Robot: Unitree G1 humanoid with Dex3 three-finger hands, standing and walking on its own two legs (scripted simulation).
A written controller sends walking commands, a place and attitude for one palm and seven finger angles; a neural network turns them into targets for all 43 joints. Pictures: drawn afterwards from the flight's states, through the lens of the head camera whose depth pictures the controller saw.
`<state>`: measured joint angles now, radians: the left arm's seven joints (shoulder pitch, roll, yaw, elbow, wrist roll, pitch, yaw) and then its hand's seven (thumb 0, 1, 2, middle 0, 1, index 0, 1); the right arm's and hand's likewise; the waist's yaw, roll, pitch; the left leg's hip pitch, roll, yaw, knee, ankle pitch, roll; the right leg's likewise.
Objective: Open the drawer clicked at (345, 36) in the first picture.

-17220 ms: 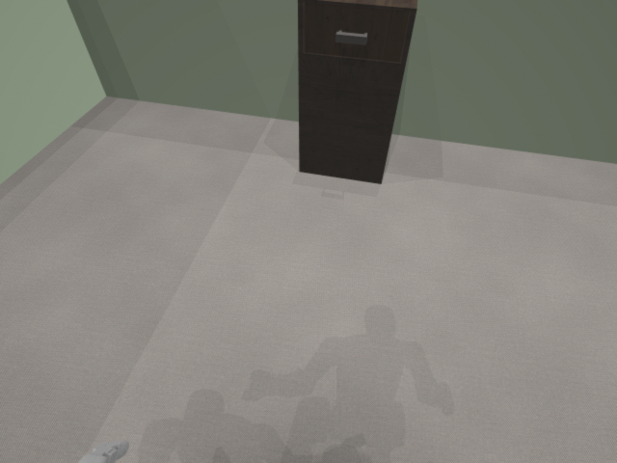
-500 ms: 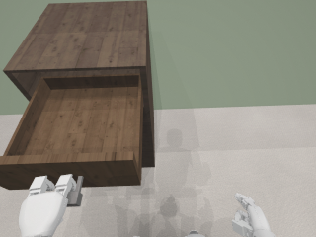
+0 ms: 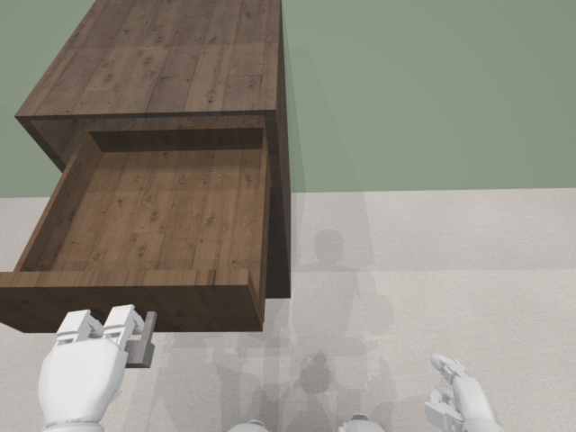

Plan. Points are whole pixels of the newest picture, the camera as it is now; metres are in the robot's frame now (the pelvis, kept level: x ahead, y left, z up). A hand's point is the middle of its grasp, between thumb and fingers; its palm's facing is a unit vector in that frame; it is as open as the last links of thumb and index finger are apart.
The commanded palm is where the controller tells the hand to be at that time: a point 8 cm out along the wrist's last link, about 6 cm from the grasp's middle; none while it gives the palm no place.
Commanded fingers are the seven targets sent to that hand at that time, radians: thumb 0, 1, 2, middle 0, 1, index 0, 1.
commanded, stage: open the thumb to release the handle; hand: left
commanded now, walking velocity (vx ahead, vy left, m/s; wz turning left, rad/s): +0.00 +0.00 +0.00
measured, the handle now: (110, 336) +0.23 +0.27 +0.00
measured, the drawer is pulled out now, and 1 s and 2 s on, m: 0.30 0.30 0.30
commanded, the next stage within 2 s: lift the hand off the handle in 0.28 s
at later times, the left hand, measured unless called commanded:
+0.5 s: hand (108, 379) +0.18 +0.26 -0.01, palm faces -0.02 -0.04 -1.00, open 13.6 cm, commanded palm +0.16 +0.27 +0.04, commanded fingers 0.00 -0.50 0.30 -0.30 -1.20 -0.30 -1.20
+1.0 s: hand (93, 367) +0.18 +0.26 +0.02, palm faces +0.00 -0.03 -1.00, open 13.4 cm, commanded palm +0.16 +0.26 +0.08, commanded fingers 0.00 -0.50 0.30 -0.30 -1.20 -0.30 -1.20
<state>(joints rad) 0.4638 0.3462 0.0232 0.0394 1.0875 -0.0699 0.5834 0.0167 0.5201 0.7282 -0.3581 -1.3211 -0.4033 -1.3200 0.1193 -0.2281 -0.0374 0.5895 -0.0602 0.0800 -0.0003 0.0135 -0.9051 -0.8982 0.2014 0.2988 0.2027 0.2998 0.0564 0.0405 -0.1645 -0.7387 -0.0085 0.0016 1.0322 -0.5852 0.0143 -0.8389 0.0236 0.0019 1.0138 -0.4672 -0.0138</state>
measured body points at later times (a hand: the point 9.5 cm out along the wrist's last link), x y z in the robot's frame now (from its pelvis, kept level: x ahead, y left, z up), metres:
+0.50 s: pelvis -0.02 -0.01 +0.01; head +0.05 -0.03 +0.45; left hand +0.17 +0.26 +0.04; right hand +0.19 -0.25 -0.10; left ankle -0.05 +0.11 -0.67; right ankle +0.01 -0.11 -0.67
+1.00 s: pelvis -0.02 -0.01 +0.02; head +0.02 -0.04 +0.47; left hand +0.18 +0.26 +0.08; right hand +0.17 -0.25 -0.09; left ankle -0.05 +0.11 -0.67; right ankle +0.01 -0.11 -0.67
